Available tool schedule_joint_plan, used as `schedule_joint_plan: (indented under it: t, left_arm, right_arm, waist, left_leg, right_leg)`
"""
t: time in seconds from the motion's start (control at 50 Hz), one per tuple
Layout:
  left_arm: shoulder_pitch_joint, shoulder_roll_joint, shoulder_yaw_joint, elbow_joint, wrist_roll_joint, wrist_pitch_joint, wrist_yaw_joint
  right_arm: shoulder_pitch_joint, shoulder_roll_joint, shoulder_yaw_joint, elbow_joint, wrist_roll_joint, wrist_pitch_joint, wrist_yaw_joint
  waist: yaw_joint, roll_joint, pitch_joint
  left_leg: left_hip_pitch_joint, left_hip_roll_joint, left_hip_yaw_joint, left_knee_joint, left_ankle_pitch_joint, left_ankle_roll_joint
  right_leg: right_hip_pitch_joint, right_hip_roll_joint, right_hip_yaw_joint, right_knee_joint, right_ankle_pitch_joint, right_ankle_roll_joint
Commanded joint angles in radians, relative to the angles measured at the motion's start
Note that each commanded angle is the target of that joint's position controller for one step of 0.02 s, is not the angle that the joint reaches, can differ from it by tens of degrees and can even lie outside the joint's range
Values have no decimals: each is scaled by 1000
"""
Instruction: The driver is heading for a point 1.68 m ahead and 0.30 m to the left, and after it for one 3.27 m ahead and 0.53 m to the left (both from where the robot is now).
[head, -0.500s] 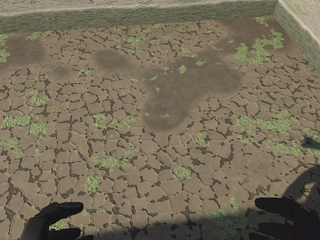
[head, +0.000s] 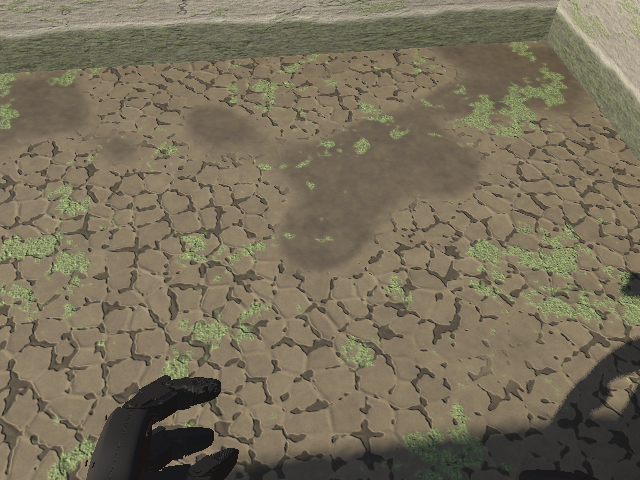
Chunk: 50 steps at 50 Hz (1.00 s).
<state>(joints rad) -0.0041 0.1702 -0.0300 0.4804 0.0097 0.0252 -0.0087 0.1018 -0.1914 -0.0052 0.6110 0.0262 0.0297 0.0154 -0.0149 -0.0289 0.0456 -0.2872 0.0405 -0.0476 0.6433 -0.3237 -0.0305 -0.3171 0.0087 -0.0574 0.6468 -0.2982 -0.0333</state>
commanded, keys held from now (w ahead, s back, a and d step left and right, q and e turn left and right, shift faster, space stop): w+q+shift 0.38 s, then w+shift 0.62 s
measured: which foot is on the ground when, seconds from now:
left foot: down 0.00-1.00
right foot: down 0.00-1.00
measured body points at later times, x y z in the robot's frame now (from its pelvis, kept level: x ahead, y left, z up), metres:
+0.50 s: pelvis -0.01 +0.05 -0.01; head +0.00 +0.08 +0.43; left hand +0.11 +0.32 -0.11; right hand +0.26 -0.10 -0.07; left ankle +0.02 +0.15 -0.72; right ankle +0.03 -0.09 -0.72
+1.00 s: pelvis -0.01 +0.06 +0.00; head -0.01 +0.07 +0.45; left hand +0.11 +0.34 -0.07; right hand +0.28 -0.03 -0.04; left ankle +0.02 +0.15 -0.72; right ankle +0.02 -0.08 -0.72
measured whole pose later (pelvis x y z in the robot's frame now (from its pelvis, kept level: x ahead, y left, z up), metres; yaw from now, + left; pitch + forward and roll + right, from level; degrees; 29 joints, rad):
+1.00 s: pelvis -0.01 +0.06 +0.00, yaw +21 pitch -1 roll -1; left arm 0.10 0.16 0.02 0.56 0.01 0.01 0.00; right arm 0.02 -0.16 0.03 0.53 0.02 0.03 0.06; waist 0.00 0.01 0.02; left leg -0.35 -0.17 -0.18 0.60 -0.22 0.07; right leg -0.22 -0.10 -0.14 0.59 -0.34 0.05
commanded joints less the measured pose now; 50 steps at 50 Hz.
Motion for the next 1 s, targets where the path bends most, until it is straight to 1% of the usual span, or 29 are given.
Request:
schedule_joint_plan:
  t: [0.02,0.14,0.16,0.2,0.22,0.24,0.26,0.28,0.3,0.32,0.34,0.36,0.38,0.42,0.44,0.46,0.48,0.5,0.52,0.54,0.58,0.6,0.62,0.64,0.66,0.7,0.74,0.84,1.0]
  left_arm:
    - [-72,115,53,-91,2,-24,8]
    - [-32,123,77,-66,-3,-24,18]
    - [-10,119,77,-49,-2,-21,27]
    - [-2,117,82,-46,-6,-17,29]
    - [15,116,81,-40,0,-14,28]
    - [-14,71,64,-49,8,-10,20]
    - [-7,73,66,-50,5,-6,15]
    - [-9,76,70,-54,12,0,15]
    - [-5,83,75,-57,4,1,14]
    - [15,96,86,-50,-3,5,12]
    - [28,113,94,-39,-3,10,12]
    - [60,140,107,-26,-4,9,7]
    - [78,155,115,-10,-1,10,7]
    - [77,134,110,10,9,3,18]
    - [46,125,104,8,9,1,19]
    - [-5,100,93,-1,4,0,17]
    - [-41,64,80,-18,1,3,14]
    - [-51,46,71,-35,-3,6,11]
    - [-34,35,65,-49,-8,6,7]
    - [2,26,59,-51,-4,0,7]
    - [73,34,56,-30,12,-28,12]
    - [77,46,60,-21,21,-40,12]
    - [77,51,63,-14,23,-47,13]
    - [63,61,67,-10,23,-49,9]
    - [62,50,69,-8,12,-46,6]
    - [38,44,67,-7,5,-39,0]
    - [27,36,64,-9,2,-34,2]
    - [35,41,64,-7,1,-35,11]
    - [25,52,69,-18,-4,-31,17]
  right_arm:
    - [-91,-49,-16,-92,3,-8,5]
    - [-101,-75,-33,-103,9,11,18]
    - [-100,-66,-29,-101,3,15,11]
    - [-87,-81,-35,-98,9,21,10]
    - [-71,-76,-31,-97,7,22,6]
    - [-74,-67,-25,-102,8,28,2]
    - [-85,-70,-25,-108,5,33,-2]
    - [-83,-87,-31,-111,19,26,-3]
    - [-74,-112,-37,-102,18,21,-4]
    - [-99,-105,-38,-110,33,11,-4]
    - [-113,-96,-36,-119,32,7,-5]
    - [-147,-113,-45,-136,33,4,3]
    - [-166,-102,-43,-145,33,1,4]
    - [-184,-62,-31,-151,9,-3,9]
    - [-144,-61,-30,-142,9,-6,14]
    - [-73,-62,-28,-116,15,-9,22]
    - [-15,-69,-28,-92,18,-9,30]
    - [-12,-81,-26,-95,18,-5,34]
    - [-58,-93,-21,-115,17,0,33]
    - [-126,-102,-18,-143,14,8,30]
    - [-206,-90,-11,-177,6,20,18]
    - [-197,-78,-8,-182,3,19,16]
    - [-185,-74,-6,-179,0,14,17]
    - [-156,-67,-5,-175,1,6,20]
    - [-158,-64,-4,-171,-3,4,20]
    - [-143,-57,-1,-170,1,-1,24]
    - [-148,-56,2,-172,-1,-2,30]
    - [-163,-48,11,-181,-5,-7,36]
    - [-191,-47,16,-175,-2,-18,43]
  waist:
    - [29,-44,-125]
    - [22,10,-112]
    - [15,26,-109]
    - [8,63,-113]
    - [6,52,-106]
    - [-16,56,-128]
    - [-11,56,-135]
    - [-18,64,-154]
    - [-6,78,-143]
    - [18,66,-162]
    - [20,39,-162]
    - [39,47,-161]
    - [46,5,-158]
    - [57,-67,-145]
    - [22,-35,-145]
    - [-26,29,-150]
    - [-51,114,-136]
    - [-54,184,-113]
    - [-28,229,-95]
    - [6,247,-93]
    - [46,215,-110]
    - [34,185,-131]
    - [31,157,-149]
    - [10,108,-170]
    - [14,88,-191]
    - [-1,21,-192]
    - [-4,19,-168]
    - [-2,74,-119]
    - [3,84,-140]
  left_leg:
    - [-20,-55,63,-3,131,49]
    - [-66,-65,25,11,201,72]
    - [-71,-70,11,8,251,85]
    - [-85,-75,-21,6,331,101]
    - [-90,-70,-36,23,433,105]
    - [-118,-89,-55,28,482,101]
    - [-131,-96,-62,37,521,105]
    - [-144,-97,-72,29,533,108]
    - [-175,-94,-87,26,555,113]
    - [-221,-90,-94,21,464,112]
    - [-260,-90,-84,19,418,109]
    - [-335,-94,-64,42,353,103]
    - [-384,-88,-40,64,304,97]
    - [-323,-63,6,88,134,94]
    - [-296,-63,14,63,136,95]
    - [-262,-76,6,-3,150,102]
    - [-227,-96,-44,-57,153,116]
    - [-229,-103,-136,-103,121,128]
    - [-240,-100,-225,-153,64,136]
    - [-247,-88,-286,-197,-6,141]
    - [-257,-73,-305,-248,-89,129]
    - [-258,-86,-296,-258,-64,110]
    - [-247,-100,-276,-259,-39,91]
    - [-229,-122,-246,-253,0,66]
    - [-188,-132,-224,-225,15,62]
    - [-166,-141,-198,-203,37,50]
    - [-162,-136,-200,-203,24,53]
    - [-183,-128,-232,-245,-21,63]
    - [-151,-130,-233,-245,36,57]
  right_leg:
    - [93,-101,58,-183,-4,71]
    - [128,-99,-46,-109,15,77]
    - [153,-90,-61,-87,66,81]
    - [170,-71,-96,-39,81,85]
    - [156,-67,-113,-19,137,86]
    - [188,-58,-117,14,215,90]
    - [189,-62,-125,33,232,92]
    - [204,-63,-135,27,188,87]
    - [209,-60,-135,28,130,79]
    - [265,-84,-131,4,46,75]
    - [296,-115,-124,-13,16,65]
    - [345,-158,-100,-27,-27,55]
    - [376,-212,-79,-54,-54,40]
    - [278,-277,-51,-110,-112,21]
    - [249,-260,-84,-102,-136,28]
    - [238,-209,-139,-50,-126,45]
    - [182,-135,-185,29,-124,69]
    - [122,-74,-195,93,-145,83]
    - [71,-28,-178,129,-154,94]
    - [49,-5,-153,137,-138,97]
    - [88,-1,-113,104,-60,82]
    - [142,-2,-104,73,-26,69]
    - [193,-3,-102,38,6,63]
    - [239,-10,-102,10,27,60]
    - [255,-20,-98,-17,41,65]
    - [275,-44,-91,-46,48,65]
    - [258,-58,-89,-60,37,65]
    - [236,-58,-95,-62,29,66]
    - [261,-65,-87,-74,49,57]
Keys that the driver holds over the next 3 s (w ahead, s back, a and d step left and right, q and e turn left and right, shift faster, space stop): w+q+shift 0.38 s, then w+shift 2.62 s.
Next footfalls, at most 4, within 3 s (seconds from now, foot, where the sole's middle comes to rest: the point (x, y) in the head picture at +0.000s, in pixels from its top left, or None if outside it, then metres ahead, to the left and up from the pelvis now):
none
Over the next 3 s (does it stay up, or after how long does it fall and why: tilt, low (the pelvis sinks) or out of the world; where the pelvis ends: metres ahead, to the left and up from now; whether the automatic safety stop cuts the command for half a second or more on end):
stays up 0.01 0.04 0.01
